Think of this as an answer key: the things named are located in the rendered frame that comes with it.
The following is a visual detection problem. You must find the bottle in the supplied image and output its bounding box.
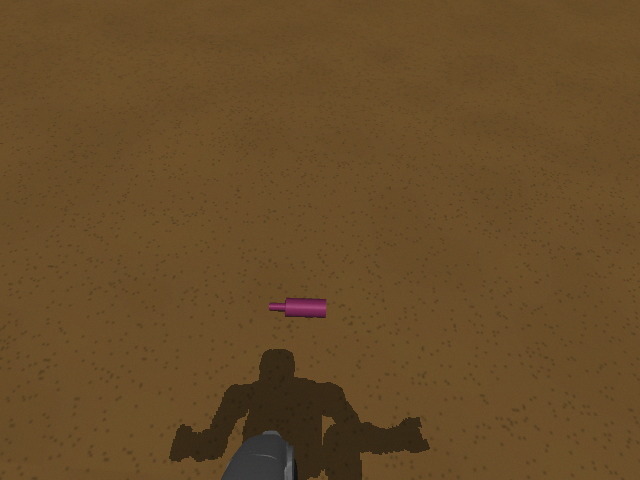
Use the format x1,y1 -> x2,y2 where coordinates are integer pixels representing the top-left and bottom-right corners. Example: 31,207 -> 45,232
269,298 -> 326,318

